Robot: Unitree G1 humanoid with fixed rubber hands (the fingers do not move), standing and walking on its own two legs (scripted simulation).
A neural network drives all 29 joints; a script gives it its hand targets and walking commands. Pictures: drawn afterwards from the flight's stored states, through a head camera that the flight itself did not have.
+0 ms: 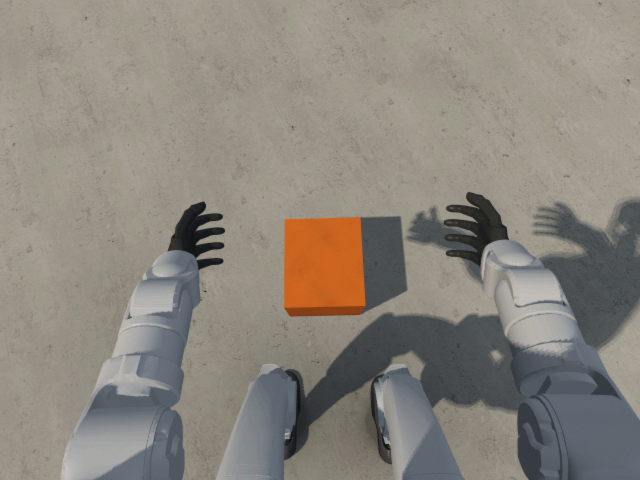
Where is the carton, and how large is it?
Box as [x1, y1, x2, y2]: [284, 217, 364, 316]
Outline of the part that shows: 359,217 285,219 284,307 290,316 360,313 364,306 364,288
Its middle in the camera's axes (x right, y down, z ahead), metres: +0.01 +0.07 +1.03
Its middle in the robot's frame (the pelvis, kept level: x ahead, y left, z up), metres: +0.50 +0.02 -0.60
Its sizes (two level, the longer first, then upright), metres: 0.224 0.192 0.164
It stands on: the floor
